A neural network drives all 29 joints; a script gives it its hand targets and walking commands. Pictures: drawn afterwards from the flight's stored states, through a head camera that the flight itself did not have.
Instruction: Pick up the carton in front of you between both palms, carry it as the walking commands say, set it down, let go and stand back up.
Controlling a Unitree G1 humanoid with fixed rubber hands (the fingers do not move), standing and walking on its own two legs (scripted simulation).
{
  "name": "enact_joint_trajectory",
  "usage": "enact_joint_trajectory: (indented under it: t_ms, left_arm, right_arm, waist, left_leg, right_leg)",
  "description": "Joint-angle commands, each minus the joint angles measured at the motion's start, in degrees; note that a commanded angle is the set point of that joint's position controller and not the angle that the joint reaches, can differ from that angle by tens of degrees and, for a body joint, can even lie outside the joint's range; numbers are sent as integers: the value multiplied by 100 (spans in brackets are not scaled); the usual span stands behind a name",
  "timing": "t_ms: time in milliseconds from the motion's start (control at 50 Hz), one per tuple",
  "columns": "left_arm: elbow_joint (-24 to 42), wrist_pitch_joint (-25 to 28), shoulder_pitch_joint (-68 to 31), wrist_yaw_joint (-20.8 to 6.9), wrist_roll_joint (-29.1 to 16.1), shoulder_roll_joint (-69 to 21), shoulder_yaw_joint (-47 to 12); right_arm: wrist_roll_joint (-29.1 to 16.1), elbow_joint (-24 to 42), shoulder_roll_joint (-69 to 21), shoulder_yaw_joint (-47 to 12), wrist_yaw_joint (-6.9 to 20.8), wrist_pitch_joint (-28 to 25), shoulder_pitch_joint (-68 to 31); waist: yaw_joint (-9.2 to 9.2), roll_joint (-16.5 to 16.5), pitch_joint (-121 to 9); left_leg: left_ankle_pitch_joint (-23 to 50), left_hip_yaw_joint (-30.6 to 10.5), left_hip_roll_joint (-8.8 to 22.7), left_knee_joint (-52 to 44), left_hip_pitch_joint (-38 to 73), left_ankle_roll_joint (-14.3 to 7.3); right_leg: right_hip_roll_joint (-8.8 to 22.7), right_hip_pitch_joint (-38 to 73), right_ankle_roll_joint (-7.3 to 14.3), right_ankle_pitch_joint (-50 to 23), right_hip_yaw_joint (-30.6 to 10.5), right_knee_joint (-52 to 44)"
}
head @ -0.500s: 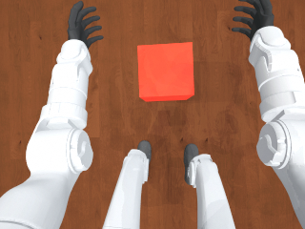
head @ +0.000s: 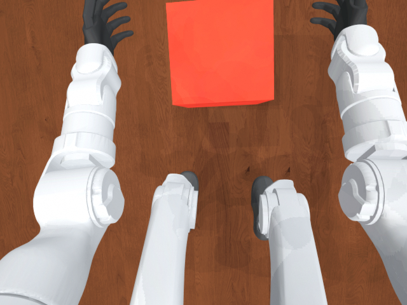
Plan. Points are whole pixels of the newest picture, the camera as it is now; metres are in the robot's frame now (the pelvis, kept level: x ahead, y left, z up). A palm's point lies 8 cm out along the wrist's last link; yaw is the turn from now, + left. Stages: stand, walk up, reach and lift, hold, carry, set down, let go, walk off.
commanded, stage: reach and lift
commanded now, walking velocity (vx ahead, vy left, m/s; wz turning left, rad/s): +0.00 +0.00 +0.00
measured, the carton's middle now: (220, 64) +0.53 +0.03 -0.40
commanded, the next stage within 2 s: none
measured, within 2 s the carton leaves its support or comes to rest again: leaves its support in 1.36 s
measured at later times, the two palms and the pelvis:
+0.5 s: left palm (142, 64) +0.51 +0.21 -0.33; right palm (306, 55) +0.54 -0.16 -0.33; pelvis -0.03 +0.00 -0.15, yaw +0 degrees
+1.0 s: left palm (154, 62) +0.52 +0.18 -0.32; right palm (291, 51) +0.54 -0.13 -0.32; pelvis -0.04 +0.00 -0.15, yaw +1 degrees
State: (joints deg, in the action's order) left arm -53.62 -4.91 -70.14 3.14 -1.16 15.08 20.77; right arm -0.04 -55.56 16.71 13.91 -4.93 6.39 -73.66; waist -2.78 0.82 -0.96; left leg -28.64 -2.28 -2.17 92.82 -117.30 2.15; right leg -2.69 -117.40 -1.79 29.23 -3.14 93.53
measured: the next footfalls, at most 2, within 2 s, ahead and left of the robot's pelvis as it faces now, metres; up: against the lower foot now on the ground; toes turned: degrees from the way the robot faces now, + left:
none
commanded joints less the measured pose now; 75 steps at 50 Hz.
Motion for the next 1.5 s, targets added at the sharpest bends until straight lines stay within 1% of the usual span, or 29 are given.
enact_joint_trajectory:
  t_ms: [0,120,200,260,360,400,420,500,600,700,780,840,900,940,960,980,1000,1040,1080,1140,1200,1240,1300,1340,1360,1380,1420,1440,1480]
  left_arm:
    - [609,52,-1520,134,-420,996,-344]
    - [430,-108,-2384,262,-831,1311,-743]
    - [8,-145,-2815,308,-931,1388,-880]
    - [-373,-94,-2998,297,-924,1384,-933]
    - [-759,72,-3275,266,-914,1405,-1027]
    - [-655,145,-3451,275,-943,1438,-1005]
    - [-639,179,-3495,274,-972,1478,-1026]
    - [-679,259,-3425,343,-1024,1399,-1073]
    - [-571,264,-3184,417,-1146,1195,-1153]
    - [-771,246,-2936,372,-1064,1061,-1086]
    - [-751,261,-3081,354,-982,1096,-998]
    - [-694,255,-3310,334,-1028,970,-1119]
    - [-689,222,-3581,276,-1051,521,-1272]
    - [-752,192,-3648,264,-854,382,-1128]
    - [-681,173,-3772,206,-820,58,-1170]
    - [-581,109,-4152,-7,-839,-1068,-1429]
    - [-572,30,-4441,-243,-727,-1929,-1554]
    - [-391,-199,-4868,-792,-535,-3694,-1763]
    - [-143,-396,-4876,-1201,-409,-4494,-1726]
    - [198,-598,-4773,-1504,-416,-4962,-1822]
    - [583,-714,-4785,-1574,-604,-5213,-2154]
    - [925,-736,-4823,-1542,-837,-5518,-2407]
    - [1788,-788,-5132,-1423,-1211,-5922,-2884]
    - [2303,-893,-5169,-1335,-1297,-6160,-3095]
    - [2523,-965,-5153,-1314,-1283,-6201,-3143]
    - [2809,-1010,-5227,-1231,-1257,-6369,-3304]
    - [3120,-1130,-5137,-1128,-1153,-6359,-3380]
    - [3071,-1200,-5007,-1111,-1074,-6416,-3382]
    - [2645,-1324,-4562,-1140,-897,-6570,-3276]
  right_arm:
    - [-425,645,794,-385,-131,-52,-1788]
    - [-862,399,1131,-711,-209,84,-2585]
    - [-983,-22,1264,-793,-197,110,-2973]
    - [-1012,-383,1304,-831,-140,52,-3127]
    - [-1079,-759,1399,-913,-56,-133,-3353]
    - [-1093,-725,1463,-997,-62,-216,-3500]
    - [-1089,-661,1459,-1020,-73,-246,-3564]
    - [-1249,-543,1554,-1194,-37,-339,-3696]
    - [-1354,-596,1453,-1400,-34,-338,-3462]
    - [-1209,-941,1237,-1278,-54,-292,-3112]
    - [-1134,-863,1211,-1206,-74,-309,-3291]
    - [-1198,-737,1008,-1328,-75,-293,-3554]
    - [-1248,-703,519,-1501,-33,-251,-3822]
    - [-1083,-753,384,-1404,-18,-215,-3883]
    - [-985,-736,138,-1372,13,-196,-3935]
    - [-1009,-634,-1004,-1576,209,-142,-4312]
    - [-907,-709,-1930,-1659,456,-79,-4538]
    - [-682,-650,-3667,-1690,997,70,-4678]
    - [-536,-473,-4571,-1542,1373,235,-4530]
    - [-512,-235,-5082,-1503,1606,393,-4333]
    - [-722,102,-5337,-1800,1626,467,-4332]
    - [-936,458,-5562,-2073,1580,473,-4464]
    - [-1243,1371,-6016,-2520,1442,507,-4760]
    - [-1329,2070,-6296,-2737,1363,599,-4941]
    - [-1307,2376,-6517,-2840,1315,667,-4940]
    - [-1300,2641,-6667,-2982,1235,724,-4915]
    - [-1228,2927,-6765,-3049,1150,860,-4746]
    - [-1160,2838,-6827,-3016,1152,936,-4589]
    - [-943,2325,-6985,-2835,1205,1091,-4164]
  waist:
    - [-171,328,-6899]
    - [-158,226,-6674]
    - [-152,179,-6038]
    - [-142,147,-5447]
    - [-106,88,-4867]
    - [-163,203,-4814]
    - [-136,280,-4818]
    - [-211,194,-4895]
    - [-207,311,-5356]
    - [-161,269,-4730]
    - [-188,258,-4577]
    - [-215,295,-4536]
    - [-248,340,-4381]
    - [-257,315,-4229]
    - [-200,308,-4159]
    - [-152,316,-4107]
    - [-162,277,-3951]
    - [-156,264,-3597]
    - [-168,235,-3354]
    - [-175,207,-3310]
    - [-189,161,-3929]
    - [-177,158,-4780]
    - [-120,248,-6909]
    - [-141,310,-8416]
    - [-208,292,-9127]
    - [-173,307,-9746]
    - [-151,301,-10312]
    - [-157,286,-10161]
    - [-192,250,-9083]
  left_leg:
    - [2761,618,-153,284,3053,200]
    - [1846,719,-30,1026,2727,173]
    - [1302,695,44,1386,2478,149]
    - [1113,633,81,1637,2307,143]
    - [1292,510,115,2053,2253,137]
    - [1447,499,102,2168,2059,132]
    - [1556,459,100,2229,2128,101]
    - [2188,427,52,2460,2643,62]
    - [2555,499,-8,2569,2930,56]
    - [2137,535,-11,2523,2416,73]
    - [1859,567,2,2486,2133,68]
    - [1658,593,-13,2437,2054,47]
    - [1445,606,-67,2395,2047,25]
    - [1309,598,-98,2362,2095,26]
    - [1278,589,-143,2354,2127,16]
    - [1270,569,-207,2356,2175,-15]
    - [1228,577,-255,2386,2140,-1]
    - [1080,576,-331,2470,1948,-40]
    - [1000,640,-385,2519,1719,-92]
    - [1176,666,-401,2574,1689,-129]
    - [1571,683,-395,2630,2021,-134]
    - [2048,712,-414,2662,2442,-118]
    - [3048,757,-465,2676,3250,-73]
    - [3745,715,-516,2609,3792,-54]
    - [4007,702,-563,2549,4040,-46]
    - [3959,748,-604,2500,4080,0]
    - [3608,792,-661,2280,4151,37]
    - [3359,829,-687,2138,4084,47]
    - [2885,899,-708,1828,3671,66]
  right_leg:
    - [-156,3897,-126,-2804,484,377]
    - [-80,3485,-101,-1772,579,1102]
    - [-10,3020,-78,-1158,586,1438]
    - [37,2609,-71,-922,566,1680]
    - [84,2158,-82,-1017,508,2113]
    - [94,2262,-68,-1173,468,2263]
    - [79,2220,-86,-1274,480,2334]
    - [59,2059,-74,-1649,493,2566]
    - [29,2373,-71,-2007,516,2650]
    - [1,2095,-56,-1713,443,2520]
    - [-12,2115,-41,-1564,388,2467]
    - [-35,2260,-35,-1456,371,2422]
    - [-93,2409,-27,-1312,361,2385]
    - [-131,2443,-30,-1174,369,2371]
    - [-161,2491,-12,-1135,374,2348]
    - [-234,2492,26,-1149,375,2340]
    - [-302,2352,37,-1076,412,2385]
    - [-396,2097,79,-933,473,2464]
    - [-431,1827,127,-859,563,2490]
    - [-442,1522,177,-927,644,2551]
    - [-458,1725,215,-1254,678,2633]
    - [-485,2046,219,-1649,717,2669]
    - [-541,3061,205,-2701,752,2663]
    - [-600,3682,178,-3398,735,2612]
    - [-631,3869,139,-3602,726,2550]
    - [-680,4142,110,-3700,716,2492]
    - [-727,4380,51,-3476,740,2263]
    - [-745,4298,24,-3233,769,2099]
    - [-776,3866,-37,-2743,808,1800]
